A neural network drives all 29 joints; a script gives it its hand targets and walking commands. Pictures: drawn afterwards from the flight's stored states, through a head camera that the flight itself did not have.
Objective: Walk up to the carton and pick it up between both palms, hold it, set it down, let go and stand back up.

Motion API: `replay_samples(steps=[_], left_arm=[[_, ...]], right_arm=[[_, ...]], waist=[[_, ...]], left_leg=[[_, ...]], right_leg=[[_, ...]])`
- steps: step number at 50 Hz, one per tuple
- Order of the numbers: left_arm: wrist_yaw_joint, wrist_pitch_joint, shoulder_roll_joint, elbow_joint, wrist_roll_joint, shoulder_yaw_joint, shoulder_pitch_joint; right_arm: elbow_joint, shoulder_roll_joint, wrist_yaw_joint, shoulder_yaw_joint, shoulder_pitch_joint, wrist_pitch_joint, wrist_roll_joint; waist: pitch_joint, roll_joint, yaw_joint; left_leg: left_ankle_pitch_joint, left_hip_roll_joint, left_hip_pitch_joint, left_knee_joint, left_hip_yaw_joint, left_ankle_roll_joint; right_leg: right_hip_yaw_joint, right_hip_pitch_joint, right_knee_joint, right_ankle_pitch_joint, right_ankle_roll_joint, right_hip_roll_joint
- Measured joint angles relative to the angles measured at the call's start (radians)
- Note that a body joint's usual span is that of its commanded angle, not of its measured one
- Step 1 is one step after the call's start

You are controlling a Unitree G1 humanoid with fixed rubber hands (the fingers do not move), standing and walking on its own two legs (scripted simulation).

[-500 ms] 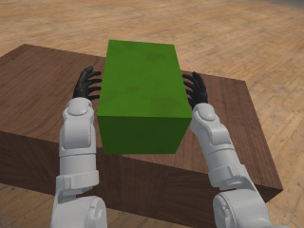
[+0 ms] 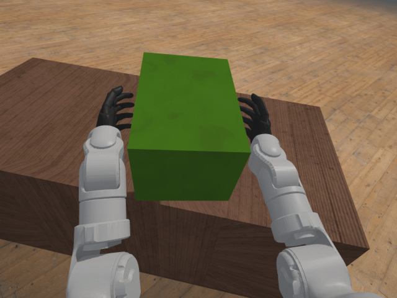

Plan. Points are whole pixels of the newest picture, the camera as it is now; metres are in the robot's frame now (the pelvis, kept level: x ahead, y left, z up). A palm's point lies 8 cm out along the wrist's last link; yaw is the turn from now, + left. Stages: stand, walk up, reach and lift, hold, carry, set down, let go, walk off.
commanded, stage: hold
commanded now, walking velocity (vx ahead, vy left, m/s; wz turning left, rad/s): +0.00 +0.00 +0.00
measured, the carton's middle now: (185, 124) +0.43 +0.01 +0.14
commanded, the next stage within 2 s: none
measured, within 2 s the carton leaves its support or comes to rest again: neither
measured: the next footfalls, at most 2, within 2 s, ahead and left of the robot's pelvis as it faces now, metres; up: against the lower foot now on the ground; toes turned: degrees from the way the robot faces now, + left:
none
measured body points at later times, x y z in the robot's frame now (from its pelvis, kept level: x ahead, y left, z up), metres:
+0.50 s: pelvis +0.00 +0.00 +0.00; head -0.04 +0.03 +0.45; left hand +0.37 +0.16 +0.19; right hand +0.37 -0.14 +0.17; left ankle +0.03 +0.12 -0.75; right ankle +0.02 -0.12 -0.75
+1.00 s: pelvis +0.00 +0.00 +0.00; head -0.04 +0.03 +0.45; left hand +0.37 +0.16 +0.18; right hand +0.37 -0.14 +0.18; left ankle +0.03 +0.12 -0.75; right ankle +0.02 -0.12 -0.75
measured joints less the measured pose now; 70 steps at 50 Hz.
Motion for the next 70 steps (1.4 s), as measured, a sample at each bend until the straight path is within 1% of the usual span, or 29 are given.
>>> replay_samples(steps=[10,23,30,36,41,46,50,56,60,70], left_arm=[[-0.001,0.003,0.002,-0.018,-0.003,-0.005,0.017],[0.0,0.001,0.004,-0.011,-0.005,-0.008,0.008],[0.003,0.005,0.003,-0.001,0.003,-0.005,-0.005],[0.008,-0.002,0.0,-0.008,-0.002,-0.009,-0.002],[0.004,-0.001,-0.004,0.003,0.004,0.001,-0.003],[-0.003,-0.006,-0.004,-0.011,-0.01,0.006,0.022],[-0.006,-0.007,0.004,-0.021,-0.017,0.0,0.031],[-0.009,0.004,0.01,-0.003,-0.005,-0.001,0.009],[-0.008,0.008,0.01,0.001,0.001,-0.004,0.001],[0.009,0.0,-0.001,-0.01,-0.005,-0.017,0.005]], right_arm=[[-0.011,0.001,-0.003,0.009,0.007,0.002,0.008],[-0.015,0.003,-0.002,0.0,0.009,0.0,0.002],[0.016,-0.002,0.003,0.002,-0.006,-0.014,0.003],[0.006,-0.008,0.001,0.008,0.001,-0.024,0.01],[0.018,-0.011,-0.001,0.013,-0.003,-0.017,0.008],[-0.011,-0.007,-0.016,0.028,0.015,-0.005,0.014],[-0.024,-0.002,-0.015,0.029,0.018,-0.001,0.016],[-0.007,0.012,-0.005,-0.002,0.004,0.001,-0.004],[-0.002,0.015,0.002,-0.016,0.0,-0.001,-0.009],[-0.011,-0.005,0.007,-0.003,0.009,-0.016,0.004]], waist=[[0.004,-0.002,-0.003],[0.004,0.001,-0.002],[0.012,0.003,0.002],[0.009,0.01,0.0],[0.013,0.006,0.0],[0.005,0.0,-0.006],[-0.001,-0.006,-0.006],[0.0,-0.008,0.001],[0.006,-0.004,0.0],[0.004,0.001,-0.004]], left_leg=[[-0.004,0.0,0.003,0.005,-0.004,0.0],[0.0,-0.001,-0.006,0.004,-0.002,0.001],[0.005,0.0,0.003,-0.006,0.003,0.0],[0.006,0.002,-0.001,-0.008,0.0,-0.002],[0.009,0.003,0.011,-0.017,0.0,-0.004],[0.003,0.005,0.007,-0.007,-0.006,-0.005],[-0.003,0.003,0.007,0.002,-0.008,-0.005],[0.002,-0.004,0.004,-0.002,-0.004,0.001],[0.006,-0.007,-0.005,-0.002,-0.001,0.004],[-0.001,-0.004,-0.01,0.006,0.006,0.006]], right_leg=[[-0.004,0.008,-0.001,-0.002,0.0,0.0],[-0.002,-0.002,0.001,0.0,0.001,-0.001],[0.003,0.001,-0.002,0.003,-0.001,0.0],[-0.001,0.0,-0.006,0.003,-0.003,0.003],[-0.002,0.009,-0.01,0.003,-0.005,0.004],[-0.006,0.012,-0.009,0.0,-0.006,0.007],[-0.008,0.013,-0.003,-0.004,-0.005,0.005],[-0.005,0.005,0.004,-0.004,0.0,-0.002],[-0.003,-0.003,0.003,0.0,0.003,-0.006],[0.004,-0.006,0.0,0.001,0.004,-0.003]])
